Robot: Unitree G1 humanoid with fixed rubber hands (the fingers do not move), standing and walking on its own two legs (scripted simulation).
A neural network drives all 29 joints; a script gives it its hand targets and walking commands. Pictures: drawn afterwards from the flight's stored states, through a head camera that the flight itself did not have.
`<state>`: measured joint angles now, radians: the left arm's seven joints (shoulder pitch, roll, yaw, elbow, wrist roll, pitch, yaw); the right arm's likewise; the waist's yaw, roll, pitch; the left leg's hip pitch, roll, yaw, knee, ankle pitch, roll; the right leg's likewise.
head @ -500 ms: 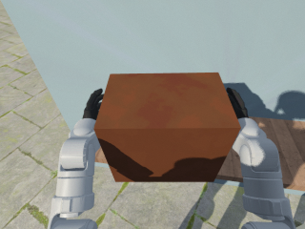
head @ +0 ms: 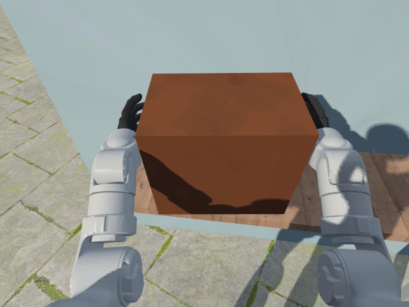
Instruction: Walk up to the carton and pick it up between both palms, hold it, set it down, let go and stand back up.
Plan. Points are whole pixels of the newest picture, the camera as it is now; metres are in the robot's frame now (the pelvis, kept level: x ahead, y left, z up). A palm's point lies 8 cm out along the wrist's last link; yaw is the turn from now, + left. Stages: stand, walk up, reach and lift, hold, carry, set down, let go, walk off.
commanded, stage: hold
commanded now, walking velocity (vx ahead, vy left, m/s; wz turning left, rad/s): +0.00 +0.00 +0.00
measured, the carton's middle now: (221, 147) +0.38 +0.00 +0.15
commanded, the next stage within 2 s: none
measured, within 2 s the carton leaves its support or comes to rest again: neither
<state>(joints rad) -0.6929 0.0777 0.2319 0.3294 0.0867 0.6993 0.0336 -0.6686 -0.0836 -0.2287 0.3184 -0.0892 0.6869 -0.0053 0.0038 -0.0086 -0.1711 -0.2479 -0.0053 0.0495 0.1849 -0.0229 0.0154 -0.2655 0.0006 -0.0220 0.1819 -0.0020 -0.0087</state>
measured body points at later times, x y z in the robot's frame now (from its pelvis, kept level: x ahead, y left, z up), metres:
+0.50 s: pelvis +0.03 +0.00 +0.00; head +0.01 +0.00 +0.45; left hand +0.36 +0.19 +0.16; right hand +0.37 -0.16 +0.16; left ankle +0.04 +0.11 -0.75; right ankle +0.05 -0.11 -0.75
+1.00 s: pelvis +0.01 +0.00 +0.00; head -0.01 +0.00 +0.45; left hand +0.40 +0.17 +0.18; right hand +0.40 -0.18 +0.18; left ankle +0.04 +0.11 -0.75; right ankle +0.05 -0.11 -0.75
